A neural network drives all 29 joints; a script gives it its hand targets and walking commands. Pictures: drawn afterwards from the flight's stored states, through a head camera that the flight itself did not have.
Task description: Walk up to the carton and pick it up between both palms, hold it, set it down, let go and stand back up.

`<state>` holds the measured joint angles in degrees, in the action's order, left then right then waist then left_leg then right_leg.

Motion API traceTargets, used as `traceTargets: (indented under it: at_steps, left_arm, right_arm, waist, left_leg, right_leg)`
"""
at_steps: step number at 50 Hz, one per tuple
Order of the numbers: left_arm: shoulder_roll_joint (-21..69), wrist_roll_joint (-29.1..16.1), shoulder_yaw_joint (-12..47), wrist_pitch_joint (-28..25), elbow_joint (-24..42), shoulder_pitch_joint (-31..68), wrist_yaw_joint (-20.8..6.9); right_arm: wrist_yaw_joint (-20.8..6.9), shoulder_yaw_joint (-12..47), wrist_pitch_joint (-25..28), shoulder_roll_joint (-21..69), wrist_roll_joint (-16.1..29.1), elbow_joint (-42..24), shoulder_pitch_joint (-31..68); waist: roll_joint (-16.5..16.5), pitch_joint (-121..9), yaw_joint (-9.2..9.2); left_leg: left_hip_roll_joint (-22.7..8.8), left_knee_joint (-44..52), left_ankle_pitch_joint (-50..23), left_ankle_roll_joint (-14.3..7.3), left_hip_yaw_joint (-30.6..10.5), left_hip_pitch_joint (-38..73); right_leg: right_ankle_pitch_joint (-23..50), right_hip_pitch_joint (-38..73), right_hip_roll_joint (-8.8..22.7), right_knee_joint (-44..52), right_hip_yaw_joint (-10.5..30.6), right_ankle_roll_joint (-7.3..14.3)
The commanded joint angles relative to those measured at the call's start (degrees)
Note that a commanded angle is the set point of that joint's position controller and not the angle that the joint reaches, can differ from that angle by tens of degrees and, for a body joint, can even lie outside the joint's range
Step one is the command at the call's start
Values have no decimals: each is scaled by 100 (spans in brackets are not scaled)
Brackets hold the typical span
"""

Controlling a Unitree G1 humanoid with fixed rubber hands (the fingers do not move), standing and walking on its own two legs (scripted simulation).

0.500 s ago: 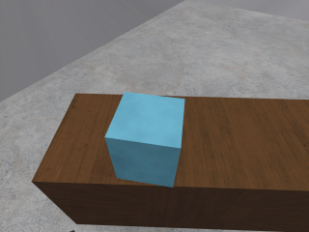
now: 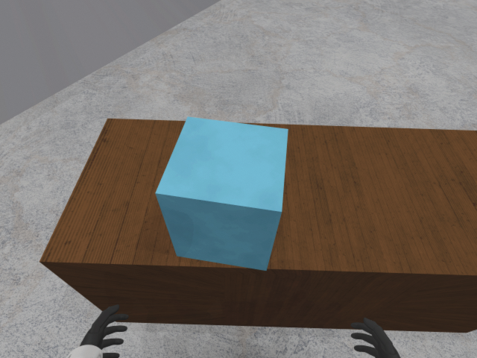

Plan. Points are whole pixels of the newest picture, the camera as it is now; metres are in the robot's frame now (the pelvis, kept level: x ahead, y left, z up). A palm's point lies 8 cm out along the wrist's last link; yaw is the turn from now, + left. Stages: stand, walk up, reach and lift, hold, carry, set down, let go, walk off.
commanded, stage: reach and lift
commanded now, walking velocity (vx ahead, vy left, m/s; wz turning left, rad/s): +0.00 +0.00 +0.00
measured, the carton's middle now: (228, 196) +0.45 +0.04 -0.05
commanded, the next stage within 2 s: none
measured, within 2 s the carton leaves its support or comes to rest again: neither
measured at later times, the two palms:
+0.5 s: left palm (87, 341) +0.17 +0.25 -0.05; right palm out of the picture +0.15 -0.20 -0.04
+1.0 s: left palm (92, 300) +0.22 +0.25 -0.03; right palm (350, 312) +0.21 -0.17 -0.03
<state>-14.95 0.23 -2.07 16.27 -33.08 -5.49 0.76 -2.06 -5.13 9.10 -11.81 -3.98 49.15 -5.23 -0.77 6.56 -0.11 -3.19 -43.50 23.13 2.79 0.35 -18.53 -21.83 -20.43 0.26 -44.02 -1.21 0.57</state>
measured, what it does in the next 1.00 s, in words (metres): stands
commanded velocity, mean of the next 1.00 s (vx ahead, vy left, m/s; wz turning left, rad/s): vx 0.00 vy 0.00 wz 0.00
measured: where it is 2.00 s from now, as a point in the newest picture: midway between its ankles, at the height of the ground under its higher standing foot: outside the picture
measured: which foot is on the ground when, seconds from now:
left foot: down 0.00-1.00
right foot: down 0.00-1.00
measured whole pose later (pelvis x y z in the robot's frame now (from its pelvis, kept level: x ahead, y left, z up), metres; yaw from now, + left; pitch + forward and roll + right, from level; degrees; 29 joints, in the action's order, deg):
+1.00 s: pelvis +0.01 +0.02 +0.02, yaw -1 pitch -4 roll -1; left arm -13.8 -9.1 1.4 -16.6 -41.9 -2.1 -2.4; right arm 3.4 -1.4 25.2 -4.4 6.3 47.2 -2.7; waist -0.6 2.8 -1.1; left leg -2.4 -34.9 20.3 0.9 1.5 -10.5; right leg -17.4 -11.6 0.7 -32.9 0.0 -1.2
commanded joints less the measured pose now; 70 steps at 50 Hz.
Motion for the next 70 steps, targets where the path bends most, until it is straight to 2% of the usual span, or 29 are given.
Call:
traceTargets:
  at_steps: [1,2,3,5,7,9,11,13,15,16,21,22,23,30,31,32,33,34,36,37,40,45,52,60,64,67,70]
  left_arm:
    - [-564,229,-509,-32,1269,-552,-160]
    - [-503,280,-562,-97,1302,-765,-180]
    - [-479,299,-588,-158,1312,-855,-183]
    - [-450,275,-606,-260,1089,-916,-210]
    - [-479,235,-588,-368,1009,-598,-194]
    - [-486,167,-553,-451,925,-230,-163]
    - [-431,65,-431,-557,988,50,-99]
    - [-356,49,-301,-721,1182,288,-35]
    - [-318,-59,-190,-906,1364,424,34]
    - [-261,-78,-127,-994,1297,403,68]
    - [-404,-339,-4,-1347,1033,511,58]
    - [-382,-359,57,-1412,1008,611,78]
    - [-372,-408,127,-1470,934,600,77]
    - [-403,-635,174,-2005,354,793,93]
    - [-380,-677,234,-2098,327,851,92]
    - [-417,-688,204,-2151,63,889,62]
    - [-454,-693,198,-2247,100,961,52]
    - [-430,-710,208,-2329,31,940,33]
    - [-423,-709,196,-2520,-55,969,3]
    - [-529,-839,77,-2547,-462,1022,-75]
    - [-591,-907,101,-2864,-228,1202,-166]
    - [-605,-933,149,-3399,-125,1288,-262]
    - [-652,-982,160,-3932,-69,1295,-478]
    - [-669,-1053,157,-4288,-47,1528,-613]
    - [-695,-1106,186,-4302,-55,1811,-584]
    - [-724,-1199,281,-4125,16,2123,-457]
    - [-722,-1283,373,-3939,168,2369,-299]
  right_arm:
    - [147,11,679,-1028,424,-343,-588]
    - [195,82,795,-1019,559,-356,-662]
    - [220,129,857,-970,615,-300,-690]
    - [300,263,919,-833,631,-564,-506]
    - [354,255,902,-616,547,-721,-317]
    - [362,291,813,-419,488,-968,-117]
    - [317,226,732,-298,392,-1284,-16]
    - [248,118,648,-236,327,-1392,-74]
    - [215,41,661,-208,343,-1555,-87]
    - [191,26,637,-176,373,-1389,-158]
    - [232,-150,629,-124,295,-1499,18]
    - [235,-184,639,-129,300,-1433,89]
    - [243,-196,642,-120,311,-1389,118]
    - [264,-235,825,-82,317,-1533,570]
    - [265,-254,851,-42,340,-1476,594]
    - [271,-172,841,-12,350,-1395,644]
    - [280,-128,868,28,409,-1400,645]
    - [298,-91,893,29,451,-1346,624]
    - [326,-42,1009,32,539,-1265,660]
    - [357,200,1029,231,567,-1270,851]
    - [424,187,1227,247,717,-1274,914]
    - [521,230,1683,230,975,-978,1006]
    - [675,345,2352,256,1224,-649,1173]
    - [786,468,2803,426,1360,-579,1546]
    - [805,425,2813,364,1369,-568,1859]
    - [796,310,2595,190,1336,-657,2143]
    - [797,254,2354,119,1342,-842,2359]
  waist:
    - [-306,-1821,65]
    - [-241,-1876,44]
    - [-155,-1814,55]
    - [-240,-1518,-14]
    - [-142,-1097,-8]
    - [-114,-731,-94]
    - [49,-335,-174]
    - [357,-181,-151]
    - [454,-412,-72]
    - [583,-355,-44]
    - [296,-445,109]
    - [409,-466,100]
    - [420,-440,134]
    - [88,-753,-100]
    - [164,-686,-69]
    - [-14,-587,-67]
    - [104,-572,-116]
    - [49,-568,-105]
    - [167,-669,-123]
    - [-55,-549,-274]
    - [130,-752,-231]
    - [416,-1104,-89]
    - [394,-1393,49]
    - [351,-1531,76]
    - [446,-1615,91]
    - [556,-1690,138]
    - [647,-1858,180]
  left_leg:
    - [358,788,-2988,-120,355,1298]
    - [425,945,-3188,-112,330,1411]
    - [467,1094,-3232,-89,288,1408]
    - [566,1365,-2875,-144,312,1223]
    - [619,1574,-2355,-149,410,1042]
    - [600,1779,-1800,-198,507,991]
    - [507,1932,-1415,-235,546,965]
    - [371,2106,-1282,-210,527,982]
    - [306,2208,-1036,-221,515,870]
    - [259,2267,-990,-216,488,838]
    - [269,2327,-572,-271,519,653]
    - [245,2357,-509,-243,486,648]
    - [213,2385,-451,-232,453,577]
    - [201,2341,-532,-196,470,400]
    - [202,2339,-523,-172,449,335]
    - [211,2311,-488,-188,452,330]
    - [223,2302,-588,-157,459,370]
    - [229,2277,-724,-127,457,389]
    - [239,2211,-953,-58,423,482]
    - [368,1994,-1018,-176,448,496]
    - [340,1846,-1234,-135,412,610]
    - [323,1500,-1994,23,320,742]
    - [380,1100,-2551,117,202,597]
    - [388,817,-2591,145,71,291]
    - [347,818,-2435,164,32,239]
    - [276,1001,-2237,188,-4,388]
    - [240,1147,-2344,238,-41,566]
  right_leg:
    - [4155,1349,-10,1240,-106,-131]
    - [4591,1597,-18,1304,-77,-179]
    - [4610,1714,-24,1409,-52,-177]
    - [4525,1939,-11,1586,25,-222]
    - [3757,1828,-18,1744,64,-208]
    - [2662,1559,-42,1965,65,-154]
    - [1560,1110,-72,2183,29,-40]
    - [981,967,-123,2289,-49,85]
    - [928,1167,-120,2232,-36,100]
    - [945,1228,-123,2199,-23,127]
    - [680,1272,-68,2245,49,99]
    - [590,1231,-98,2233,26,119]
    - [655,1317,-103,2213,0,123]
    - [612,1441,-159,2078,-5,111]
    - [597,1424,-155,2066,13,136]
    - [552,1373,-125,2082,55,134]
    - [604,1347,-115,2078,67,141]
    - [669,1344,-115,2096,79,129]
    - [789,1376,-117,2083,90,151]
    - [710,1210,-94,2028,157,145]
    - [762,1130,-73,1959,170,160]
    - [1358,1147,-122,1758,162,205]
    - [2037,1234,-157,1538,181,124]
    - [1975,1053,-161,1387,166,104]
    - [1627,939,-173,1365,121,149]
    - [1305,920,-199,1441,49,191]
    - [1414,993,-224,1519,10,200]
